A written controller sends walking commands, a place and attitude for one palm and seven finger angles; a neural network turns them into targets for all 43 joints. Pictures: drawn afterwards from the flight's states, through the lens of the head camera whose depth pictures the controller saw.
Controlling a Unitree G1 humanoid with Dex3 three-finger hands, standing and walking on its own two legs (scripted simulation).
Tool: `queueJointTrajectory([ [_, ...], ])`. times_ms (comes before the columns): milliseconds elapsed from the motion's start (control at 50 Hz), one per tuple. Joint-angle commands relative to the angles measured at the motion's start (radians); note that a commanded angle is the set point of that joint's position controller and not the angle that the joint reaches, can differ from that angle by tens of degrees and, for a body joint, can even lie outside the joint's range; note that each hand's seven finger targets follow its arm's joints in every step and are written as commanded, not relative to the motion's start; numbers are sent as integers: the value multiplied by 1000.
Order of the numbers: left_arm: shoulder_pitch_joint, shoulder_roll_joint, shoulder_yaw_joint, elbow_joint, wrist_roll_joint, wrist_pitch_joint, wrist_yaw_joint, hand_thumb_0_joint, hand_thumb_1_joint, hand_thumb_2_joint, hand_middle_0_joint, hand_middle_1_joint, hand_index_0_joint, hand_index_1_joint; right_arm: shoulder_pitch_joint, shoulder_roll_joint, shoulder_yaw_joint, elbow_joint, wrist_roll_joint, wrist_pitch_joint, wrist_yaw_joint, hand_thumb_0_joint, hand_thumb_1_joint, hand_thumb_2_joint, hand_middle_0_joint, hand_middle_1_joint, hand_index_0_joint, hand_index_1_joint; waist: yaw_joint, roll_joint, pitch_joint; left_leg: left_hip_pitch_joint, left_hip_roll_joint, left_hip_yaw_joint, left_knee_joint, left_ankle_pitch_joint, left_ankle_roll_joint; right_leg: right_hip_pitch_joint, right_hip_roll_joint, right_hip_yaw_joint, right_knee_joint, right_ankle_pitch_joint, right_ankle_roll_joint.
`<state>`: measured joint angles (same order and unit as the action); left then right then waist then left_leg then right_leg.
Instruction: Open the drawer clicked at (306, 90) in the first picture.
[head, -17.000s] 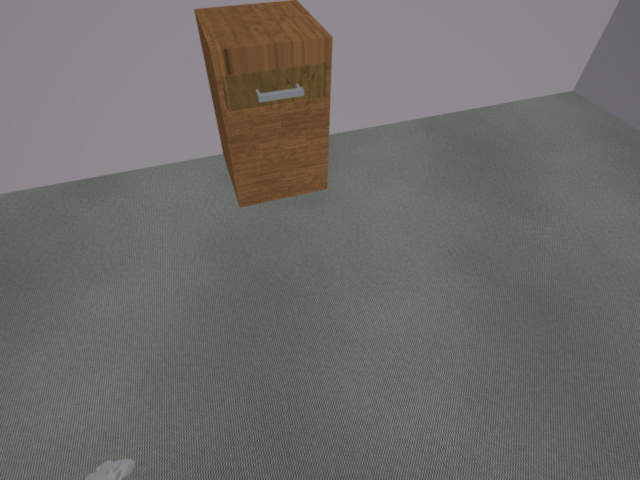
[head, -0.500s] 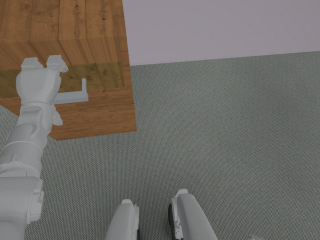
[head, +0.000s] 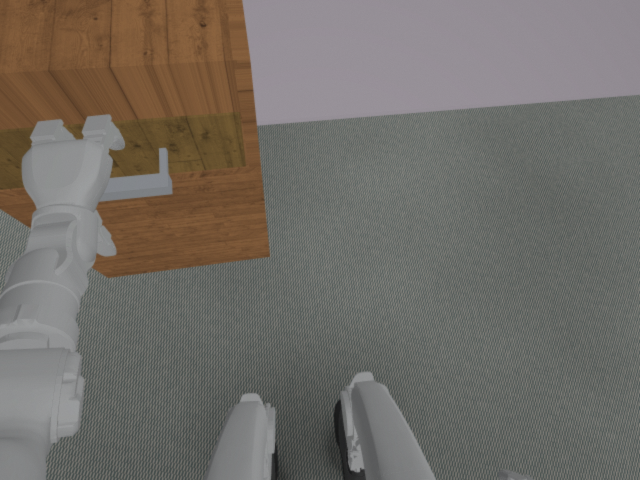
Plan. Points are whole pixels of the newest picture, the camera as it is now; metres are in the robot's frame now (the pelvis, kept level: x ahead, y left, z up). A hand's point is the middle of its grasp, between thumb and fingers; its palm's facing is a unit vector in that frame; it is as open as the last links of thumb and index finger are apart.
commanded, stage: lower the fingers behind the handle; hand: left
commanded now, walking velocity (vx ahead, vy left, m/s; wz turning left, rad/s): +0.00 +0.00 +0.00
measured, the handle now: (106, 175) +0.53 +0.28 -0.09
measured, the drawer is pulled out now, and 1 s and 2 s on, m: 0.00 0.00 0.00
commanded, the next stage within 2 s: close the thumb around the handle in 1.56 s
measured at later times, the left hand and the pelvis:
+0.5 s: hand (101, 206) +0.47 +0.27 -0.07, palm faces -0.04 -0.03 -1.00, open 13.8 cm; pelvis -0.01 -0.01 -0.02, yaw +0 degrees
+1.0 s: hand (109, 219) +0.47 +0.28 -0.11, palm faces -0.08 -0.02 -1.00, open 13.8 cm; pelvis -0.02 -0.01 -0.05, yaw +0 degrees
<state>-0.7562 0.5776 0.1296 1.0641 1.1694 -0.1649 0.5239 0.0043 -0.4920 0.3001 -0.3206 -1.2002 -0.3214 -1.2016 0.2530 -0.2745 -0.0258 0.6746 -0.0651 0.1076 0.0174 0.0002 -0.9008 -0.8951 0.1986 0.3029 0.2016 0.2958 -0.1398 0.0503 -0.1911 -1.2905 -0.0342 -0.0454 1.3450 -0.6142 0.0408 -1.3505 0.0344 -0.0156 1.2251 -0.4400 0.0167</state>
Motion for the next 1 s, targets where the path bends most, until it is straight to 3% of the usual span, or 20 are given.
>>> queueJointTrajectory([
  [0,-354,298,50,-191,-22,69,51,0,-500,300,-300,-1200,-300,-1200,184,-178,-60,-37,6,-5,0,0,-900,-900,200,300,200,300,21,153,-635,467,44,-30,-196,632,-37,374,9,-47,-78,324,-59],
  [40,-356,249,7,-160,-47,82,17,0,-500,300,-300,-1200,-300,-1200,190,-178,-61,-29,10,-11,-1,0,-900,-900,200,300,200,300,-5,106,-597,423,41,-19,-201,542,-18,388,9,-40,-107,298,-53],
  [100,-355,281,8,-134,-54,73,-33,0,-500,300,-300,-1200,-300,-1200,197,-183,-52,-17,13,-16,-17,0,-900,-900,200,300,200,300,-19,49,-564,348,36,-10,-200,469,-2,409,6,-31,-110,283,-51],
  [120,-371,259,-15,-136,-54,62,-48,0,-500,300,-300,-1200,-300,-1200,196,-178,-50,-15,11,-20,-21,0,-900,-900,200,300,200,300,-24,69,-532,333,35,-6,-198,448,1,393,6,-29,-113,268,-53],
  [180,-354,267,-3,-181,-43,3,-65,0,-500,300,-300,-1200,-300,-1200,183,-173,-48,-15,6,-25,-26,0,-900,-900,200,300,200,300,-6,111,-517,348,35,-11,-191,451,-3,346,7,-29,-100,239,-65],
  [260,-292,235,1,-138,-35,-44,-44,0,-500,300,-300,-1200,-300,-1200,177,-164,-48,-15,-1,-27,-25,0,-900,-900,200,300,200,300,-3,87,-448,281,36,-9,-159,439,-3,283,10,-33,-74,210,-68],
  [300,-290,276,35,-110,-29,-46,-19,0,-500,300,-300,-1200,-300,-1200,173,-168,-43,-19,-3,-27,-20,0,-900,-900,200,300,200,300,8,74,-431,221,32,-3,-146,408,1,280,10,-29,-57,191,-68],
  [320,-307,289,43,-114,-23,-43,-3,0,-500,300,-300,-1200,-300,-1200,171,-170,-44,-22,-5,-27,-20,0,-900,-900,200,300,200,300,7,80,-440,207,32,-2,-136,405,0,274,9,-29,-47,192,-68],
  [340,-291,321,73,-115,-19,-37,15,0,-500,300,-300,-1200,-300,-1200,170,-173,-42,-29,-7,-25,-16,0,-900,-900,200,300,200,300,27,80,-468,192,28,1,-131,405,0,291,9,-27,-35,195,-68],
  [440,-330,326,85,-169,-8,-11,64,0,-500,300,-300,-1200,-300,-1200,180,-174,-54,-29,-9,-27,-3,0,-900,-900,200,300,200,300,27,124,-615,256,32,-3,-99,492,-10,322,8,-26,6,273,-60],
  [480,-372,329,81,-188,-12,-2,64,0,-500,300,-300,-1200,-300,-1200,183,-176,-57,-21,-8,-29,-3,0,-900,-900,200,300,200,300,11,126,-651,272,36,-12,-91,502,-11,321,5,-27,13,285,-57],
  [520,-389,304,55,-187,-14,12,55,0,-500,300,-300,-1200,-300,-1200,184,-178,-60,-16,-5,-33,-3,0,-900,-900,200,300,200,300,-4,129,-655,269,34,-11,-83,484,-9,308,6,-29,12,278,-54],
  [580,-431,324,52,-203,-19,18,35,0,-500,300,-300,-1200,-300,-1200,183,-179,-56,-4,-4,-39,-7,0,-900,-900,200,300,200,300,-17,129,-659,260,34,-10,-78,457,-5,307,6,-29,10,264,-53],
  [600,-416,334,58,-204,-18,18,28,0,-500,300,-300,-1200,-300,-1200,184,-180,-55,-4,-3,-39,-9,0,-900,-900,200,300,200,300,-6,138,-668,258,31,-9,-75,461,-6,314,6,-28,16,269,-53],
  [700,-355,287,27,-157,-26,13,-4,0,-500,300,-300,-1200,-300,-1200,173,-169,-47,-4,-4,-41,-11,0,-900,-900,200,300,200,300,-6,132,-587,203,29,3,-61,434,1,283,8,-28,20,255,-58],
  [780,-309,318,51,-111,-25,11,-14,0,-500,300,-300,-1200,-300,-1200,160,-172,-34,-18,-5,-37,-12,0,-900,-900,200,300,200,300,8,93,-522,121,27,7,-54,383,5,270,9,-28,32,215,-63],
  [820,-325,300,31,-98,-22,6,-13,0,-500,300,-300,-1200,-300,-1200,160,-168,-33,-22,-3,-42,-12,0,-900,-900,200,300,200,300,-3,86,-501,73,25,15,-37,350,10,260,9,-24,39,196,-60],
  [840,-317,324,49,-98,-17,1,-11,0,-500,300,-300,-1200,-300,-1200,159,-172,-31,-27,-4,-42,-12,0,-900,-900,200,300,200,300,6,71,-501,57,25,13,-34,338,9,257,9,-24,46,180,-61],
  [860,-340,313,38,-107,-16,-5,-7,0,-500,300,-300,-1200,-300,-1200,158,-171,-33,-28,-4,-44,-12,0,-900,-900,200,300,200,300,-6,72,-508,54,25,12,-28,326,10,247,11,-21,47,170,-59],
  [980,-422,338,66,-175,-3,-40,24,0,-500,300,-300,-1200,-300,-1200,169,-174,-42,-12,-13,-55,-10,0,-900,-900,200,300,200,300,-15,131,-603,101,31,-6,9,366,0,194,5,-30,96,170,-57],
])
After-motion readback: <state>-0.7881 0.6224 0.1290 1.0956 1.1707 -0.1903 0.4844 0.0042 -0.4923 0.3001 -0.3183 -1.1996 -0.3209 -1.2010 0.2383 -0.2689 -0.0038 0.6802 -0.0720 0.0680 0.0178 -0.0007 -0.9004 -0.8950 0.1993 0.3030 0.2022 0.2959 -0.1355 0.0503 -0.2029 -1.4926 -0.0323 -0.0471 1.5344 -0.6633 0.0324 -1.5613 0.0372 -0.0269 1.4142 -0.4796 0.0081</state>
